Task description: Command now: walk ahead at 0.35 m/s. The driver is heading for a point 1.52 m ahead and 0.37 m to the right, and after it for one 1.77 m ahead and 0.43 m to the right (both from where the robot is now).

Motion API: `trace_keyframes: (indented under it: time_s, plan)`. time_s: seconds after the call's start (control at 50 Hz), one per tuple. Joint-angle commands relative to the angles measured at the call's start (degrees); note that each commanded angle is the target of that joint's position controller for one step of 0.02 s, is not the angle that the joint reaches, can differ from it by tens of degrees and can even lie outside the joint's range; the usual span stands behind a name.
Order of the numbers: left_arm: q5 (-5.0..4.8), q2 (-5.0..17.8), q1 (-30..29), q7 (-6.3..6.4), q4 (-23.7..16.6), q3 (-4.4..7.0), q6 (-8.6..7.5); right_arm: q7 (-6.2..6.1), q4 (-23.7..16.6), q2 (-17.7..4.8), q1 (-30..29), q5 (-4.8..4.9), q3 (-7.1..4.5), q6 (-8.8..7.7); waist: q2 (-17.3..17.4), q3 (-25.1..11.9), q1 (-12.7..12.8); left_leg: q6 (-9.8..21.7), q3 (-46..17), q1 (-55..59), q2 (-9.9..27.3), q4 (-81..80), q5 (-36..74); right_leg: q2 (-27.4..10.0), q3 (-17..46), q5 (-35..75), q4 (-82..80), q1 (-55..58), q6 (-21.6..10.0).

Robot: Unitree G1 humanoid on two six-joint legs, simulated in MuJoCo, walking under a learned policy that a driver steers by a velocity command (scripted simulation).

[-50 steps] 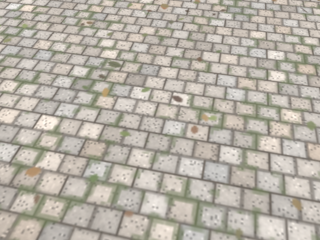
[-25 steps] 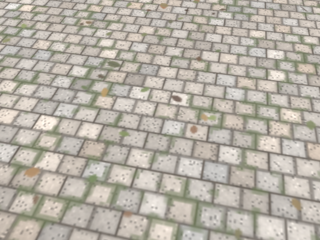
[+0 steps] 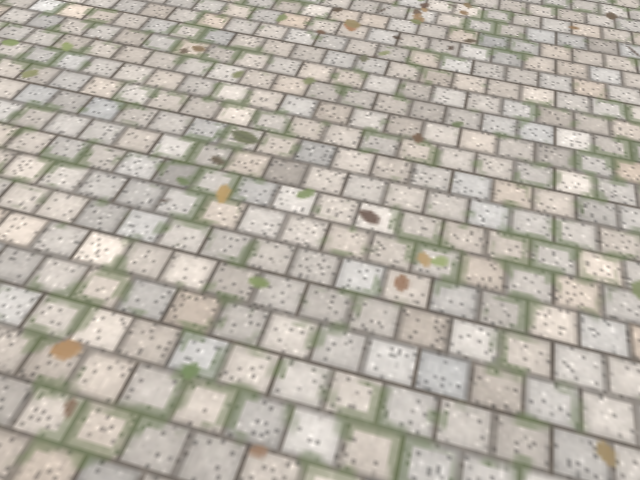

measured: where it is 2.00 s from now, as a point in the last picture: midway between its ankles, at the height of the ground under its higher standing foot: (427, 286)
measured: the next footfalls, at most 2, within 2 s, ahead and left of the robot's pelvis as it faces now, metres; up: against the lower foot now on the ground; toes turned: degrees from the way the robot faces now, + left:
left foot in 0.06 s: +0.10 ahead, +0.11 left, +0.00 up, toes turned +4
right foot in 0.56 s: +0.42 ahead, -0.04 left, +0.00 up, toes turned -15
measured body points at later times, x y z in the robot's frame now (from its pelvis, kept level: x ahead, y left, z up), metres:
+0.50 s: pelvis +0.23 +0.03 -0.01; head +0.28 +0.03 +0.44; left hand +0.42 +0.22 -0.15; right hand +0.10 -0.16 -0.15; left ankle +0.06 +0.11 -0.73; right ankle +0.38 -0.05 -0.71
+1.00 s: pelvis +0.51 -0.03 +0.00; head +0.55 -0.06 +0.45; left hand +0.56 +0.24 -0.12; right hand +0.63 -0.31 -0.11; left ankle +0.74 +0.05 -0.69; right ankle +0.38 -0.03 -0.74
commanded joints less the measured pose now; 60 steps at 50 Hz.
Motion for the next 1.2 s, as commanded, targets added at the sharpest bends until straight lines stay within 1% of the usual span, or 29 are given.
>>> trace_keyframes:
  time_s: [0.02,0.04,0.06,0.08,0.1,0.14,0.16,0.24,0.36,0.44,0.52,0.54,0.56,0.58,0.6,0.62,0.66,0.7,0.76,0.86,0.98,1.02,1.08,1.1,1.12,1.14,1.16,1.18,1.2]
  plan:
    - [-0.73,7.18,-2.81,-0.17,-2.58,1.23,-1.33,0.69,-2.98,-1.73,2.52,0.82,-1.04,-1.65,-3.28,10.15,-5.46,0.45,2.02,5.78,-1.26,-9.56,7.09,-13.47,10.52,0.93,-6.76,-13.67,-8.88]
    - [-0.72,6.94,-3.71,-0.42,-3.05,1.10,-1.63,0.44,-0.28,-2.43,9.44,0.98,-1.83,-1.65,-0.93,7.80,-8.14,0.30,3.14,17.24,-4.17,-12.38,7.75,-10.55,7.39,6.45,-0.62,-19.13,-7.55]
    - [-0.48,5.37,-4.28,-0.86,-3.66,0.49,-2.27,-0.19,1.74,-5.20,17.03,0.52,-3.02,-2.01,5.31,4.24,-11.51,1.04,-3.87,27.86,0.72,-16.69,4.42,-6.30,1.83,9.95,12.42,-25.04,-5.54]
    - [-0.96,0.94,-4.20,-1.35,-6.60,-0.67,-2.60,-0.75,2.46,-12.09,24.78,0.04,-4.59,-2.05,21.12,-0.10,-12.78,5.88,-31.35,33.99,17.09,-29.84,-12.49,1.39,-6.12,-3.00,33.49,-35.38,-2.15]
    - [0.58,4.35,-5.44,-1.91,-7.51,0.35,-2.39,-0.70,3.37,-10.68,23.45,0.16,-4.11,-1.04,16.92,2.40,-10.07,9.07,-43.74,27.97,20.82,-34.85,-18.28,0.71,-0.62,-8.74,45.31,-39.32,-3.29]
    - [0.58,2.54,-8.87,-2.90,-8.33,0.02,-2.52,-0.40,-0.99,-7.88,10.00,0.14,-2.97,-1.24,3.80,9.17,-4.69,7.86,-31.63,17.39,18.14,-34.50,-11.55,-5.06,1.76,2.28,48.49,-40.12,-4.23]
    - [0.10,1.74,-8.42,-3.16,-8.01,0.09,-2.57,-0.45,-1.79,-7.30,7.46,0.14,-2.58,-1.78,2.45,8.84,-2.79,6.56,-25.34,15.29,15.89,-34.99,-4.08,-6.09,1.86,5.35,46.44,-37.67,-3.99]
    - [0.15,2.56,-8.51,-3.62,-8.05,0.97,-0.51,-1.36,0.48,-4.62,11.53,0.30,-1.02,-3.49,4.47,6.77,-1.31,3.47,-10.02,18.24,11.82,-34.01,20.05,-5.04,0.39,9.75,43.89,-37.85,-2.95]
    - [-0.24,1.38,-24.09,-4.05,-14.22,0.41,-0.07,-2.00,0.87,-4.01,13.40,0.09,0.13,-4.10,5.80,9.42,-2.87,1.66,1.39,17.84,9.81,-33.57,37.80,-2.74,-4.11,18.35,28.93,-40.77,-2.80]
    - [-0.25,1.83,-29.31,-4.37,-17.16,0.17,-0.10,-2.90,1.54,-6.28,14.75,0.46,-0.06,-4.51,6.46,8.85,-3.06,1.20,5.57,20.81,11.17,-30.22,53.45,-0.17,-9.60,19.07,16.91,-33.13,-4.90]
    - [0.09,5.98,-14.28,-3.51,-13.20,2.37,-0.37,-3.91,0.56,-9.91,12.13,0.28,-1.30,-3.78,9.27,-0.99,4.08,0.75,7.85,24.69,13.22,-6.66,75.63,5.16,-10.94,11.64,15.44,-17.19,-10.30]
    - [0.56,7.57,-7.66,-3.35,-11.11,3.34,-0.55,-3.43,-0.30,-10.71,10.48,0.42,-1.69,-3.52,8.92,-3.91,7.59,0.93,8.07,20.85,12.61,5.23,68.07,5.27,-8.89,11.99,10.53,-8.65,-12.14]
    - [1.13,11.47,-2.72,-2.84,-10.48,4.93,-0.40,-2.59,-2.27,-10.28,8.43,0.52,-1.83,-3.48,4.02,-7.15,10.50,0.60,9.04,10.83,9.11,24.53,47.26,-2.83,2.76,4.44,5.93,0.67,-15.56]
    - [0.95,16.34,-5.97,-2.92,-11.89,6.02,0.23,-1.35,-6.26,-4.05,11.54,1.14,-1.13,-3.66,-10.55,-11.84,3.71,-2.00,3.61,-13.26,-4.12,46.64,-7.03,-19.92,36.57,8.41,1.25,15.86,-25.74]
    - [-0.32,15.60,-6.62,-2.89,-11.93,5.80,0.72,-0.84,-8.62,-7.65,4.92,0.77,-1.49,-4.32,-1.71,-11.16,4.88,-0.85,-6.93,-21.54,-2.25,48.53,-2.66,-19.74,40.99,0.88,-5.28,14.55,-25.97]
    - [-0.60,13.02,-10.47,-2.51,-12.35,5.00,0.63,-0.49,-10.57,-8.47,0.73,0.90,-1.53,-5.04,1.15,-3.93,3.02,-0.47,-7.69,-23.79,1.12,43.71,2.94,-19.30,34.66,0.60,-7.63,7.47,-22.95]
    - [-0.64,8.60,-14.11,-2.20,-12.75,3.64,-0.27,-0.81,-10.50,-7.96,0.62,0.16,-1.78,-4.59,7.68,1.95,-2.14,-1.50,-7.53,-16.66,4.50,33.42,6.23,-14.38,24.54,14.37,-9.20,-5.92,-17.91]
    - [-1.15,8.34,-13.77,-1.77,-12.82,3.11,-1.56,-0.59,-10.54,-6.40,2.35,-1.33,-1.56,-2.19,5.94,1.95,-4.35,-3.39,-7.22,-11.39,5.30,28.04,5.63,-10.76,18.63,23.00,-9.38,-11.41,-16.53]
    - [-1.53,11.10,-10.16,-1.71,-12.42,3.45,-2.49,-0.09,-13.13,-6.67,-2.44,-1.60,-1.64,-0.41,2.67,2.77,-3.82,-5.59,-5.04,-13.65,5.52,20.59,9.57,-7.86,14.90,29.09,-9.71,-12.48,-15.07]
    - [-1.56,11.35,-3.09,-1.91,-12.60,3.37,-1.85,0.55,-18.57,-7.89,-15.72,-1.14,-1.65,0.20,-1.11,2.90,1.19,-6.66,-3.96,-20.76,4.04,8.30,20.56,-6.39,15.74,33.62,-8.24,-5.11,-10.19]
    - [-0.72,10.49,1.64,-1.03,-12.10,2.51,-2.08,1.48,-22.30,-7.00,-24.87,-0.65,-0.33,-0.64,-2.84,3.64,4.48,-4.22,-1.70,-19.81,0.99,-4.80,23.55,-7.58,15.11,40.91,-6.36,4.00,-9.33]
    - [-0.40,11.55,0.66,-0.62,-12.30,2.52,-2.36,1.46,-22.89,-7.86,-24.21,-0.31,-0.38,-1.22,-3.46,3.67,3.16,-2.32,-1.99,-15.20,0.10,-9.10,22.26,-9.13,15.36,44.88,-5.05,5.40,-8.89]
    - [-0.03,14.06,-3.15,-0.79,-12.85,2.87,-3.01,0.03,-18.42,-11.81,-8.67,0.13,-2.04,-2.11,-3.51,-2.93,-4.44,1.17,-1.14,4.16,-3.97,-14.30,17.32,-8.07,12.96,61.99,9.19,5.11,-6.30]
    - [-0.34,13.58,-4.05,-1.12,-13.21,2.70,-3.20,-0.76,-16.21,-13.26,-0.07,-0.47,-2.68,-2.63,-2.00,-7.77,-8.58,2.79,-3.88,16.53,-0.41,-15.84,19.17,-6.01,11.37,54.52,20.04,-0.81,-5.67]
    - [-0.57,9.74,-2.50,-1.31,-15.19,1.72,-3.43,-1.58,-15.38,-17.80,9.11,-1.83,-3.57,-2.72,5.53,-16.24,-10.34,5.30,-19.12,29.62,13.59,-14.21,15.03,-2.01,8.39,31.53,36.89,-10.27,-5.14]
    - [-3.23,6.54,7.51,-1.54,-13.76,1.48,-2.79,-0.68,-13.91,-20.95,8.15,-2.16,-4.81,-2.09,20.18,-19.74,-4.85,13.99,-45.57,39.25,24.49,-21.82,14.29,7.51,5.02,-9.49,53.25,-27.74,-2.83]
    - [-0.87,11.36,2.73,-1.12,-13.14,1.96,-2.19,0.07,-15.02,-14.85,2.84,-0.40,-3.78,-1.48,7.36,-11.22,-3.88,11.83,-44.23,31.21,21.12,-25.19,4.15,2.68,7.71,-4.65,55.64,-32.85,-3.70]
    - [-0.43,11.05,-3.88,-1.61,-14.66,1.99,-2.23,0.31,-15.76,-11.21,-2.21,0.17,-2.80,-1.63,3.20,-3.48,-3.47,10.34,-34.33,22.47,18.47,-26.72,5.45,0.81,7.28,0.64,52.81,-33.12,-3.50]
    - [-0.38,9.86,-6.47,-1.94,-15.49,1.72,-2.23,0.48,-15.29,-9.72,-3.57,-0.28,-2.33,-1.94,1.54,-0.60,-2.65,9.08,-28.42,17.78,15.79,-28.18,11.79,-0.80,6.69,2.98,50.30,-32.25,-3.33]
Velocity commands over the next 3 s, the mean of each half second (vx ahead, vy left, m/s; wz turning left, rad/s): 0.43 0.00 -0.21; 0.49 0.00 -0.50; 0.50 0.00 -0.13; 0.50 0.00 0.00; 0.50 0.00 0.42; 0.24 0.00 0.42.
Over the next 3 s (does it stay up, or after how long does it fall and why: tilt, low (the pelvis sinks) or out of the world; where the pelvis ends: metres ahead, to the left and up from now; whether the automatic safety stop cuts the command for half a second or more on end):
stays up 1.43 -0.42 0.00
